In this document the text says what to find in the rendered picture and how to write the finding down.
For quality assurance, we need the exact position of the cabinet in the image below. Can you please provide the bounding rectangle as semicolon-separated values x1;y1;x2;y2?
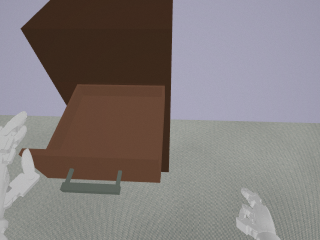
21;0;173;172

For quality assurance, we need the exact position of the left robot hand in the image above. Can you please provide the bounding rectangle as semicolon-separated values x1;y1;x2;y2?
0;111;40;218

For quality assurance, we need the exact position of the handle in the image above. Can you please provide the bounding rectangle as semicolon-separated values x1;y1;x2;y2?
60;168;122;195

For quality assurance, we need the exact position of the right robot hand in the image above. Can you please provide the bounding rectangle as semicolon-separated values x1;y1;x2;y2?
236;187;276;239

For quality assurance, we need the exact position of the drawer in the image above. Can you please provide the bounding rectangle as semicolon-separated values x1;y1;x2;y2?
18;84;165;183

